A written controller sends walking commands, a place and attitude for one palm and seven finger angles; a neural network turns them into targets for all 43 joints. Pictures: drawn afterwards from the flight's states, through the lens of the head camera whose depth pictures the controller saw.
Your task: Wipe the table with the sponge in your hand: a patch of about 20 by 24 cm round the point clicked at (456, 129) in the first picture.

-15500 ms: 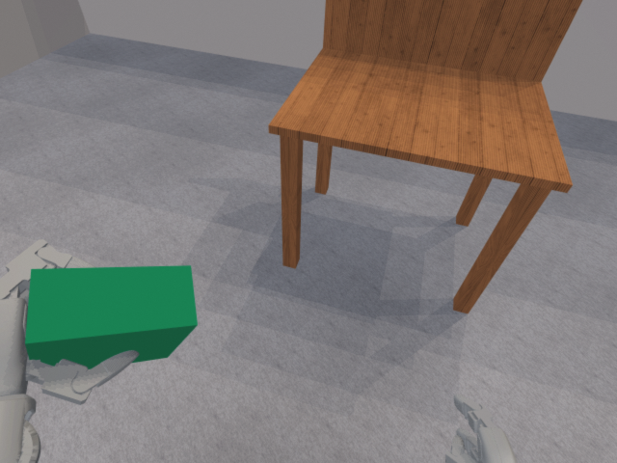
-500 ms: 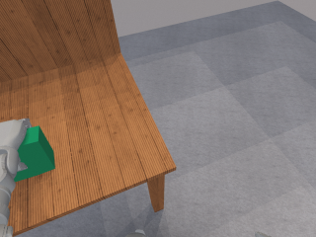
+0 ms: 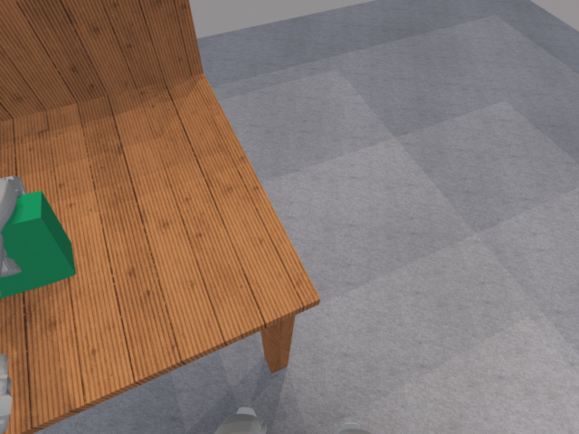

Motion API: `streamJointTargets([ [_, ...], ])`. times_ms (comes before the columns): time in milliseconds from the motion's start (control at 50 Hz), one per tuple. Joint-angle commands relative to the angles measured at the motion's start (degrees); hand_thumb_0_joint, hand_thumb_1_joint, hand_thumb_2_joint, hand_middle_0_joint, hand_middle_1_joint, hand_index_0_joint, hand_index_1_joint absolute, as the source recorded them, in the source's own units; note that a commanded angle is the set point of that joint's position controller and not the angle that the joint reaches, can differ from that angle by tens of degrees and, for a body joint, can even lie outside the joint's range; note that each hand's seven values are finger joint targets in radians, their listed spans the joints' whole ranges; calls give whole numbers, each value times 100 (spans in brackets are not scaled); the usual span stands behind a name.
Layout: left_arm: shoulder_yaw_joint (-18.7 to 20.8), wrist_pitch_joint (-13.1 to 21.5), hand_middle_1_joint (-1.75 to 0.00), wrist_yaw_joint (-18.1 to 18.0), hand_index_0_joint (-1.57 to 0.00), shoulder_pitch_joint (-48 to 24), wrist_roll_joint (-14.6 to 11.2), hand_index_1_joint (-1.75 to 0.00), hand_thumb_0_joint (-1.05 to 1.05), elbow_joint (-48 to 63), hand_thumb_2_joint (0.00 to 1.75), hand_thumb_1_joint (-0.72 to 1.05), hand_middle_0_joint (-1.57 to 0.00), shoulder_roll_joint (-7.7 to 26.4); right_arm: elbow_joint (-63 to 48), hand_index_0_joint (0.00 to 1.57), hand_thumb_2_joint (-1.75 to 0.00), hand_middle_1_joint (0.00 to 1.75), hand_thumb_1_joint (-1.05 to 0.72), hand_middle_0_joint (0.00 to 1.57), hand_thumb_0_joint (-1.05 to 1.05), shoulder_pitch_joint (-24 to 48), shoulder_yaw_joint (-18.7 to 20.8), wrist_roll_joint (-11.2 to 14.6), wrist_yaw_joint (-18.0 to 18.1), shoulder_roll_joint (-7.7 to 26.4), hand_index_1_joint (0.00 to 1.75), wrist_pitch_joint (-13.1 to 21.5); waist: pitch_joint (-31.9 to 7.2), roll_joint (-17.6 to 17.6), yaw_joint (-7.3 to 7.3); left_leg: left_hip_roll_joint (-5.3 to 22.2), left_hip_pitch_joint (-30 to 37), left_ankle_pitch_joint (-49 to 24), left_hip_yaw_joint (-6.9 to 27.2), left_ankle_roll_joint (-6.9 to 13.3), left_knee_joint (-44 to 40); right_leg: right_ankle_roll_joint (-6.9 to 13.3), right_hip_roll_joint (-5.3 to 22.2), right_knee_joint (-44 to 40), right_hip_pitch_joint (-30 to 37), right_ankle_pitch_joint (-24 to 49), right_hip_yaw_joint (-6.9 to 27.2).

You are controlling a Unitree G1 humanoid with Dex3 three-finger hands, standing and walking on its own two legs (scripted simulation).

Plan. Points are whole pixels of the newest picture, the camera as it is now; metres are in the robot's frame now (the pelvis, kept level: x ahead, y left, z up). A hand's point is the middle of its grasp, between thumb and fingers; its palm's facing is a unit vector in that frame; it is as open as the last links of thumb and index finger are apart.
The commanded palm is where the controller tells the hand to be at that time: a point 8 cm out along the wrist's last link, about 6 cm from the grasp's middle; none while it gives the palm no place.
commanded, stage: slide across to the middle lane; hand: left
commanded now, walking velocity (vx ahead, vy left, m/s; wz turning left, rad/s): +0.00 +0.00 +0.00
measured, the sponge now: (14, 258) +0.34 +0.43 -0.02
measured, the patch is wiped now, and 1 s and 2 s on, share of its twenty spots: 0.40 0.50 0.70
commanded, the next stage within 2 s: wipe back along the middle lane in 0.72 s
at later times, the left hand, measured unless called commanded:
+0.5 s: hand (19, 210) +0.39 +0.41 +0.04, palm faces -0.15 +0.01 -0.99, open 10.3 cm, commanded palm +0.38 +0.37 +0.08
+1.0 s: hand (61, 209) +0.40 +0.35 +0.03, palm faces -0.11 +0.00 -0.99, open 10.3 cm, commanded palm +0.36 +0.33 +0.06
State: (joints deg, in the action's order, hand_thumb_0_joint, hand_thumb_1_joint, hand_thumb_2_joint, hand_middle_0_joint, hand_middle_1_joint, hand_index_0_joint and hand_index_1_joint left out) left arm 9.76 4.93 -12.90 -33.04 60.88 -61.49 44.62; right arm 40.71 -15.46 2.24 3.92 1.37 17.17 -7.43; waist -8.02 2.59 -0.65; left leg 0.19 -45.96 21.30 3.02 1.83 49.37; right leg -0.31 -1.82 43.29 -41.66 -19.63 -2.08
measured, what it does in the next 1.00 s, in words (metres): stands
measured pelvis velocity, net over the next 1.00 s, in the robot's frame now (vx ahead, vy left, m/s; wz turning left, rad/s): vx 0.05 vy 0.01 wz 0.02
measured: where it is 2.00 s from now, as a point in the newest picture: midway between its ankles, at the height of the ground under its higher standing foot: outside the picture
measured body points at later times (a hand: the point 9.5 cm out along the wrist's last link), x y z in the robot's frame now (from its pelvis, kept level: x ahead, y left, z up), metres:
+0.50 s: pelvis +0.03 +0.02 +0.01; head +0.10 +0.03 +0.46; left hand +0.39 +0.40 +0.09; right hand +0.12 -0.25 -0.12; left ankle +0.02 +0.10 -0.70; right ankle +0.01 -0.13 -0.70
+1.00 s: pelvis +0.05 +0.01 +0.02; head +0.10 +0.01 +0.47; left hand +0.40 +0.35 +0.09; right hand +0.16 -0.26 -0.10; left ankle +0.02 +0.10 -0.70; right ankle +0.01 -0.13 -0.70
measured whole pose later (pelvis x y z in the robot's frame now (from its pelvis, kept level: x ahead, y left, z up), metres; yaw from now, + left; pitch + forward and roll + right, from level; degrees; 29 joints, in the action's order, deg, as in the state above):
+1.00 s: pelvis +0.05 +0.01 +0.02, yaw +1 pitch +13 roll -3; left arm 0.1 -10.2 -15.4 -24.5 57.7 -44.9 29.6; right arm 40.9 -11.5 2.7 3.7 -0.8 15.6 -10.9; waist -7.9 3.1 0.4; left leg -1.1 -31.2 20.9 2.6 2.4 39.0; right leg -0.9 -0.4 32.5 -26.6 -19.1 -1.5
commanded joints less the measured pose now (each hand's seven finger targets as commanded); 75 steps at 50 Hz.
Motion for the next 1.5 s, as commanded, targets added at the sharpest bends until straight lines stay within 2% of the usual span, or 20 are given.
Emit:
streamJointTargets([
  [0, 192, -37, -160, -163, -120, -1045, 169, -160, 0, 232, 130, 10, -120, 1515, -375, 20, -90, 30, -90, 20, 0, -446, 344, -51, 58, 1031, 30, 54, -1331, -90, -175, -67, 1094, -1077, -34, 203, -570, 406, -176, -507, 510, 754, -33],
  [60, 142, -51, -160, -155, -120, -1016, 193, -160, 0, 178, 130, 10, -120, 1465, -383, 20, -90, 30, -90, 20, 0, -497, 361, -64, 24, 1034, 30, 11, -1386, -112, -175, -49, 1138, -1192, -51, 204, -539, 410, -189, -527, 514, 853, -38],
  [100, -97, -4, -160, -135, -120, -1020, 97, -160, 0, 495, 130, 10, -120, 1094, -394, 20, -90, 30, -90, 20, 0, -493, 386, -66, 8, 989, 30, -7, -1611, 82, -176, -24, 1502, -1453, 25, 174, -566, 418, -197, -489, 489, 919, -68],
  [140, -93, -14, -160, -162, -120, -963, -4, -160, 0, 696, 130, 10, -120, 996, -370, 20, -90, 30, -90, 20, 0, -472, 418, -67, -1, 962, 30, -29, -1676, 51, -156, -6, 1669, -1546, 22, 178, -600, 412, -204, -574, 581, 977, -66],
  [200, -167, -33, -160, -196, -120, -1182, -215, -160, 0, 801, 130, 10, -120, 839, -300, 20, -90, 30, -90, 20, 0, -430, 405, -40, 32, 954, 30, -24, -1526, -68, -257, 32, 1756, -1462, 112, 167, -725, 389, -195, -641, 576, 860, -97],
  [280, -388, -130, -160, -209, -120, -1531, -295, -160, 0, 1233, 130, 10, -120, 564, -255, 20, -90, 30, -90, 20, 0, -239, 398, -16, 32, 894, 30, 20, -1515, 289, -290, 89, 2256, -1565, 239, 102, -947, 410, -154, -756, 536, 795, -111],
  [320, -661, -224, -160, -188, -120, -1480, -276, -160, 0, 1182, 130, 10, -120, 264, -206, 20, -90, 30, -90, 20, 0, -269, 393, -39, 27, 863, 30, 21, -1435, 298, -310, 88, 2408, -1646, 271, 73, -980, 417, -168, -802, 468, 784, -149],
  [360, -744, -337, -160, -153, -120, -1519, -272, -160, 0, 1115, 130, 10, -120, 188, -186, 20, -90, 30, -90, 20, 0, -222, 370, -37, 14, 853, 30, 7, -1287, 164, -334, 75, 2355, -1570, 260, 73, -1046, 419, -152, -894, 574, 804, -135],
  [400, -798, -359, -160, -118, -120, -1411, -277, -160, 0, 1245, 130, 10, -120, 19, -186, 20, -90, 30, -90, 20, 0, -201, 384, -52, 7, 828, 30, 8, -1416, 364, -236, 102, 2671, -2017, 351, -15, -1079, 450, -150, -853, 592, 920, -156],
  [640, -952, -1013, -160, -239, -120, -942, -194, -160, 0, 1624, 130, 10, -120, -527, -380, 20, -90, 30, -90, 20, 0, 109, 381, -95, -127, 749, 30, -182, -1585, 117, -96, 135, 2974, -3340, 313, -114, -1136, 426, -89, -991, 1293, 1757, -136],
  [680, -782, -1098, -160, -255, -120, -810, -271, -160, 0, 1682, 130, 10, -120, -486, -388, 20, -90, 30, -90, 20, 0, 199, 379, -88, -122, 756, 30, -196, -1672, -19, -36, 153, 2957, -3531, 290, -107, -1161, 425, -73, -995, 1494, 2006, -111],
  [720, -997, -1228, -160, -246, -120, -896, -241, -160, 0, 1717, 130, 10, -120, -627, -380, 20, -90, 30, -90, 20, 0, 197, 365, -86, -134, 758, 30, -219, -1544, -19, -126, 131, 2952, -3395, 283, -98, -1186, 401, -65, -1029, 1485, 1952, -144],
  [800, -1006, -1368, -160, -196, -120, -1043, -241, -160, 0, 1770, 130, 10, -120, -574, -345, 20, -90, 30, -90, 20, 0, 247, 347, -88, -116, 773, 30, -232, -1523, 35, -141, 82, 2947, -3366, 205, -62, -1216, 421, -46, -1067, 1668, 2140, -118],
  [880, -886, -1384, -160, -119, -120, -77, -313, -160, 0, 2052, 130, 10, -120, -698, -481, 20, -90, 30, -90, 20, 0, 391, 351, -71, -151, 728, 30, -221, -1687, 72, 61, 76, 3035, -3751, 163, -51, -1237, 433, -32, -1102, 2026, 2457, -89],
  [900, -1011, -1408, -160, -107, -120, 58, -309, -160, 0, 2028, 130, 10, -120, -808, -486, 20, -90, 30, -90, 20, 0, 376, 337, -77, -155, 733, 30, -224, -1546, -80, 11, 48, 2952, -3622, 132, -25, -1228, 414, -41, -1102, 2047, 2497, -101],
  [940, -845, -1464, -160, -126, -120, 294, -317, -160, 0, 2003, 130, 10, -120, -656, -524, 20, -90, 30, -90, 20, 0, 403, 320, -59, -163, 755, 30, -212, -1345, -218, 54, 2, 2685, -3233, 63, 24, -1297, 416, -39, -1138, 2146, 2480, -94],
  [1160, -932, -1689, -160, -95, -120, 974, -318, -160, 0, 2021, 130, 10, -120, -817, -656, 20, -90, 30, -90, 20, 0, 561, 279, -8, -148, 770, 30, -81, -868, -374, 86, -129, 2236, -2260, -116, 98, -1439, 415, -7, -1216, 2249, 2254, -47],
  [1380, -1189, -1793, -160, -120, -120, 1498, -451, -160, 0, 2651, 130, 10, -120, -1355, -831, 20, -90, 30, -90, 20, 0, 823, 290, 20, -156, 694, 30, 0, -923, -417, 128, -100, 2344, -2174, -88, 82, -1452, 416, -12, -1160, 2176, 2073, -56],
  [1440, -1108, -1916, -160, -152, -120, 1654, -452, -160, 0, 2687, 130, 10, -120, -1232, -824, 20, -90, 30, -90, 20, 0, 866, 264, 13, -133, 707, 30, 11, -762, -482, 141, -132, 2265, -1981, -104, 86, -1451, 408, -10, -1180, 2186, 2028, -53],
  [1480, -1115, -1955, -160, -138, -120, 1724, -497, -160, 0, 2854, 130, 10, -120, -1297, -853, 20, -90, 30, -90, 20, 0, 941, 262, 39, -122, 685, 30, 33, -885, -571, 152, -127, 2302, -2043, -99, 83, -1496, 398, 2, -1171, 2317, 2083, -44],
])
